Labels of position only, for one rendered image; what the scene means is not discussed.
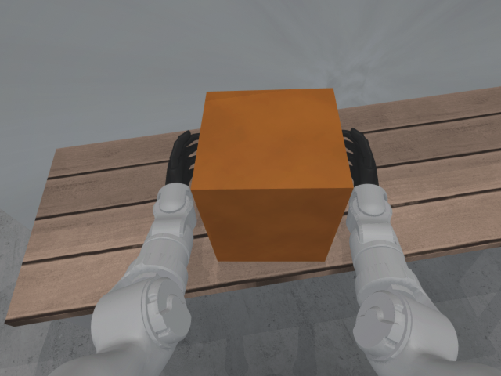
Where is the carton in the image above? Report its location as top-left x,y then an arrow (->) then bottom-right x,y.
190,88 -> 354,262

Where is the robot left forearm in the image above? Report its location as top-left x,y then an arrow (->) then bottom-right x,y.
91,183 -> 197,345

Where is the robot right forearm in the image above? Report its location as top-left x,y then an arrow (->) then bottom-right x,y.
346,184 -> 441,313

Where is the robot right hand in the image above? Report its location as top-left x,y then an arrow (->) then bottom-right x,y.
342,128 -> 379,187

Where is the robot left hand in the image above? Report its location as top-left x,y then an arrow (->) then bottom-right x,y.
165,130 -> 200,186

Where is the robot left upper arm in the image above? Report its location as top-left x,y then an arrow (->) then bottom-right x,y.
48,276 -> 191,376

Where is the robot right upper arm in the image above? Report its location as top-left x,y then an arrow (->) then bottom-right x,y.
353,290 -> 501,376

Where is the table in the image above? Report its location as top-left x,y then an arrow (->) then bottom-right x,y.
4,86 -> 501,330

